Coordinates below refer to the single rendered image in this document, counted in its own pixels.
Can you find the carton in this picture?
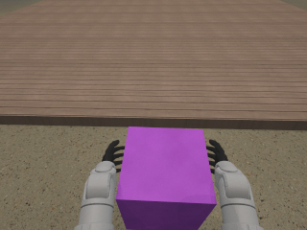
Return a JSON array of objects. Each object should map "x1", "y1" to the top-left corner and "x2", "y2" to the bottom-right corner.
[{"x1": 115, "y1": 126, "x2": 217, "y2": 230}]

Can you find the left robot forearm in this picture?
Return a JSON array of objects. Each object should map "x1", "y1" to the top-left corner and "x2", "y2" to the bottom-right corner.
[{"x1": 74, "y1": 161, "x2": 117, "y2": 230}]

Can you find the robot left hand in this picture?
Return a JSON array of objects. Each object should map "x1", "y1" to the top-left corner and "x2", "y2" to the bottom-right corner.
[{"x1": 102, "y1": 140, "x2": 125, "y2": 173}]

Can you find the robot right hand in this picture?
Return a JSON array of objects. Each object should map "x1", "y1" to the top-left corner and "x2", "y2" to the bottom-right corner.
[{"x1": 206, "y1": 139, "x2": 228, "y2": 174}]

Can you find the right robot forearm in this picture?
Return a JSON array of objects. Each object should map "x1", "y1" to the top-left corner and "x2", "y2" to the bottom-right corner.
[{"x1": 214, "y1": 160, "x2": 264, "y2": 230}]

